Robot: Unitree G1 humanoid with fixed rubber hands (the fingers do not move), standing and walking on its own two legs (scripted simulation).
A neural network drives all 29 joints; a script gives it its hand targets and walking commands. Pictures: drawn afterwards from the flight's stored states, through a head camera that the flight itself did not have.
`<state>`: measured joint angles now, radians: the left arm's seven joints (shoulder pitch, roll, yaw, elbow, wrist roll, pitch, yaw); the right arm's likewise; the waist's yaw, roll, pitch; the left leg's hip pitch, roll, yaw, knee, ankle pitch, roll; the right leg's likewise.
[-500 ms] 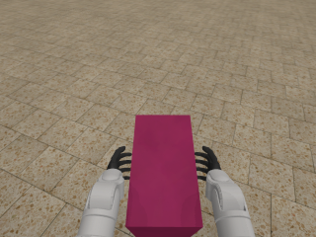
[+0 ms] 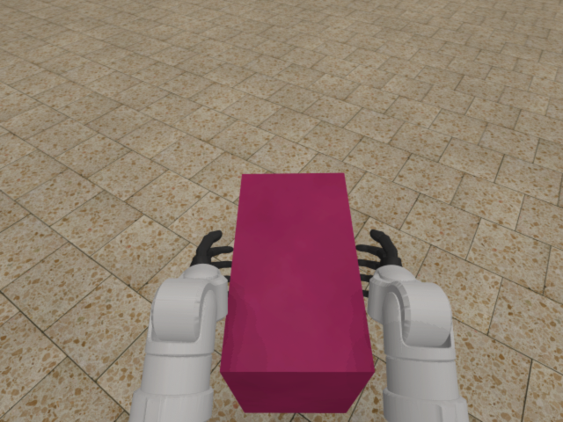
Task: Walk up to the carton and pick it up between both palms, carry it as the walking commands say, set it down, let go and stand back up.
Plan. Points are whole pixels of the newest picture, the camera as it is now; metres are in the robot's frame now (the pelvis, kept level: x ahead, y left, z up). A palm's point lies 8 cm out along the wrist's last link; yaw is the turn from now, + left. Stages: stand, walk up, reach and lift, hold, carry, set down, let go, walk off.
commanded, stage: carry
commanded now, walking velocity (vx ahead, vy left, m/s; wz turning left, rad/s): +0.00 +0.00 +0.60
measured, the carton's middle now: (294, 293) +0.34 +0.00 -0.01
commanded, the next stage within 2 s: none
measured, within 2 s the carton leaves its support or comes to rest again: neither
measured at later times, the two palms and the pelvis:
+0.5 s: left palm (124, 324) +0.23 +0.20 +0.09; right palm (319, 274) +0.32 -0.03 +0.08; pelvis -0.02 -0.01 +0.01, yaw +20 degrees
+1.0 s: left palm out of the picture +0.09 +0.27 +0.08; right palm (221, 313) +0.26 +0.09 +0.08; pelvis -0.06 -0.02 +0.00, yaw +39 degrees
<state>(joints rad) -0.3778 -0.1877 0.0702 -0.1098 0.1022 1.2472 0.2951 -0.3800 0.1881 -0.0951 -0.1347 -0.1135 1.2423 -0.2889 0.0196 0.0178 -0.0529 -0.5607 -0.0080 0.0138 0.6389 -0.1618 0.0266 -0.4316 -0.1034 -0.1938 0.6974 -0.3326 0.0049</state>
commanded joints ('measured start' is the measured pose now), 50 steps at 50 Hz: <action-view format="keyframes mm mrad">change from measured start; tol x32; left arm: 1 -520 -1090 -552 -70 -434 -41 -388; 50 -527 -1078 -563 -77 -439 -38 -400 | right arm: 1 -514 1035 567 -61 434 -18 402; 50 -424 1035 574 -84 351 -41 373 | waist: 1 -2 -218 -333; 9 -32 258 -408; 22 9 -305 -387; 34 -12 -214 -365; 37 -39 256 -420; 50 -14 -43 -412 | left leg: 1 -50 48 35 158 -163 -26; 5 84 77 93 65 -182 -32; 9 500 351 -439 -161 658 158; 20 241 173 -228 -172 129 8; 23 -180 33 46 409 -393 -47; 32 34 -12 172 12 -192 -37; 35 394 82 38 -187 276 10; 37 664 361 -326 -40 1265 205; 50 69 77 -128 14 -72 -15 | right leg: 1 231 -335 298 -294 -14 -107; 5 243 -285 61 -82 443 -56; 11 -172 29 151 314 -268 74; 21 398 -163 337 -355 -24 -61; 24 377 -385 340 -273 748 -187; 29 499 -227 61 -123 883 -83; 34 432 -225 -22 55 784 14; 37 -206 -7 42 368 -389 103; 50 370 -130 323 -354 4 -31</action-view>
